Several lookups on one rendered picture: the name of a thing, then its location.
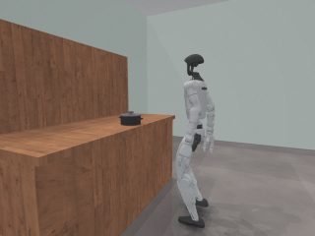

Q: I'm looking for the lid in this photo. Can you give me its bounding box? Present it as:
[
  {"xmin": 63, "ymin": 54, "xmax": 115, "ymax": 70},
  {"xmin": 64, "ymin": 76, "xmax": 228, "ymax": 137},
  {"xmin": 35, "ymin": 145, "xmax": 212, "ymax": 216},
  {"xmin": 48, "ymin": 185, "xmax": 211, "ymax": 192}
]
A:
[{"xmin": 120, "ymin": 113, "xmax": 142, "ymax": 117}]

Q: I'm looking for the left robot thigh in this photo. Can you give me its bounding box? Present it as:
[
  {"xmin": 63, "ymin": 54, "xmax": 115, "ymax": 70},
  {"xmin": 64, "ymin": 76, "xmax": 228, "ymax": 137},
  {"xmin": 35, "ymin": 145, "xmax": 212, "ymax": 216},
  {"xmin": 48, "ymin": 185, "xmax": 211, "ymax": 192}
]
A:
[{"xmin": 175, "ymin": 135, "xmax": 198, "ymax": 186}]

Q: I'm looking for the right robot hand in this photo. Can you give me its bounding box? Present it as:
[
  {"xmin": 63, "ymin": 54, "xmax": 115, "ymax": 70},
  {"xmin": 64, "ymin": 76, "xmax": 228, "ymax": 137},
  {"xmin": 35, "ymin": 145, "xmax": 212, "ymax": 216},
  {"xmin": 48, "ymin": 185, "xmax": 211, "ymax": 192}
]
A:
[{"xmin": 203, "ymin": 134, "xmax": 215, "ymax": 153}]

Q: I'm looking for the right robot foot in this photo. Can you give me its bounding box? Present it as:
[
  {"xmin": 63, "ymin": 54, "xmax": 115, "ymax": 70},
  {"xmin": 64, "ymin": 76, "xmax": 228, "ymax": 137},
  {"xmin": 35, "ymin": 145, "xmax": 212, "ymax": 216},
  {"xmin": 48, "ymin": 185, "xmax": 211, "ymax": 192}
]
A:
[{"xmin": 195, "ymin": 197, "xmax": 209, "ymax": 207}]

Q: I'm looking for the table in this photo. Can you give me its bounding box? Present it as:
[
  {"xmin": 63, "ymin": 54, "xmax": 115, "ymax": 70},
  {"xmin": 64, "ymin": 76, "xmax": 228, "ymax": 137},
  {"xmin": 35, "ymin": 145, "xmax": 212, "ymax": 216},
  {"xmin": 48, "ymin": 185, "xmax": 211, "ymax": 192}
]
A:
[{"xmin": 0, "ymin": 19, "xmax": 175, "ymax": 236}]

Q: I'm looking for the robot right upper arm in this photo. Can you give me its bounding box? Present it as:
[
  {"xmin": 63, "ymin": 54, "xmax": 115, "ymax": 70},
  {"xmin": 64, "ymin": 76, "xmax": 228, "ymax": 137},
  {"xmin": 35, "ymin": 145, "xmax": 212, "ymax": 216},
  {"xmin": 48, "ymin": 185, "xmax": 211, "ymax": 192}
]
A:
[{"xmin": 206, "ymin": 84, "xmax": 215, "ymax": 112}]

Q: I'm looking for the left robot hand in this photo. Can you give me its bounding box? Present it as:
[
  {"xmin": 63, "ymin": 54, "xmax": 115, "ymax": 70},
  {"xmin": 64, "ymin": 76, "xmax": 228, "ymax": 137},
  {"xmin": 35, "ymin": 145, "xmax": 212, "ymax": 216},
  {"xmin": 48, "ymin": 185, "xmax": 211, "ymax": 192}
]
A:
[{"xmin": 177, "ymin": 144, "xmax": 193, "ymax": 169}]

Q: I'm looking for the right robot forearm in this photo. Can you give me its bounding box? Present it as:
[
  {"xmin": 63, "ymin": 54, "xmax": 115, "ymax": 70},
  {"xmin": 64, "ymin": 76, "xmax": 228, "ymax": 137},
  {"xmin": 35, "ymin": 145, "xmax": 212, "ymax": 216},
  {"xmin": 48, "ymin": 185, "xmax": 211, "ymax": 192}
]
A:
[{"xmin": 206, "ymin": 109, "xmax": 216, "ymax": 135}]

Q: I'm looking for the pot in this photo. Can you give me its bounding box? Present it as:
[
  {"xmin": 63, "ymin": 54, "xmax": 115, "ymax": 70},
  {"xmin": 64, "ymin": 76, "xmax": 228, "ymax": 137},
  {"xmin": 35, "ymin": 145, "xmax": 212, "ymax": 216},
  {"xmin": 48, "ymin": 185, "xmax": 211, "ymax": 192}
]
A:
[{"xmin": 119, "ymin": 116, "xmax": 144, "ymax": 126}]

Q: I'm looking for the left robot forearm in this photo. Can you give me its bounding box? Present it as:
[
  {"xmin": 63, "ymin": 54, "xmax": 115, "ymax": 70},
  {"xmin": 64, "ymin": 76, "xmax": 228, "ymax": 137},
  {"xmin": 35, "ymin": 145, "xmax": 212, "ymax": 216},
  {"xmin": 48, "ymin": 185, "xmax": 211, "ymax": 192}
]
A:
[{"xmin": 184, "ymin": 107, "xmax": 200, "ymax": 146}]

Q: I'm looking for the robot left upper arm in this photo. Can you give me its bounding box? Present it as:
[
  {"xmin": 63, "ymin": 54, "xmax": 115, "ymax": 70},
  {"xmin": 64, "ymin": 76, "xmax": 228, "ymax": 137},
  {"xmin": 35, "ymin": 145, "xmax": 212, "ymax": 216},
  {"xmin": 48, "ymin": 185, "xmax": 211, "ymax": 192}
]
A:
[{"xmin": 183, "ymin": 80, "xmax": 202, "ymax": 115}]

